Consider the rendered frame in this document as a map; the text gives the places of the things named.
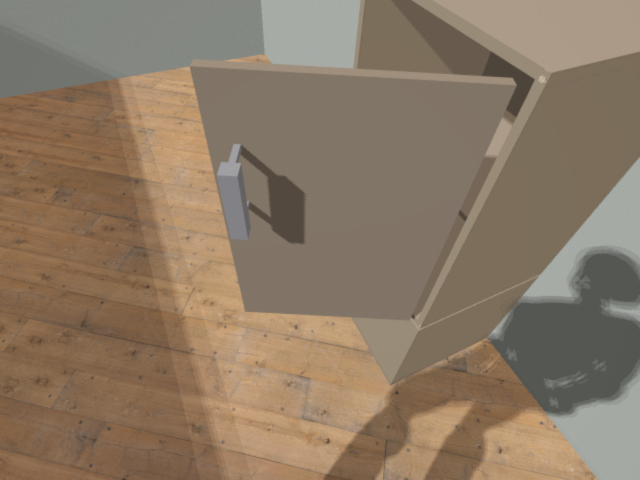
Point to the cupboard door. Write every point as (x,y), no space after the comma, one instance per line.
(354,177)

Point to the handle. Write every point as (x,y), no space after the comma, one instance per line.
(236,206)

